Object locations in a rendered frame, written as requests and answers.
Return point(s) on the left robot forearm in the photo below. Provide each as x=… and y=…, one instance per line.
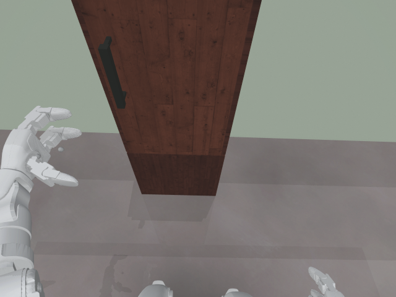
x=15, y=221

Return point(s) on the cupboard door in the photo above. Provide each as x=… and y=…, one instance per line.
x=178, y=61

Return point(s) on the robot left thigh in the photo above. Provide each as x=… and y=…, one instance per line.
x=156, y=290

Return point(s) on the handle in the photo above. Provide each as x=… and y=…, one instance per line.
x=111, y=73

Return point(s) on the right robot hand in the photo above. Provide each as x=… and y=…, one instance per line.
x=325, y=284

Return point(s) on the left robot shin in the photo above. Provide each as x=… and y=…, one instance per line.
x=158, y=282

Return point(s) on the left robot hand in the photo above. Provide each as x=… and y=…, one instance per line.
x=22, y=145

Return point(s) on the left robot upper arm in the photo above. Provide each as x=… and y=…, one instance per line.
x=21, y=283

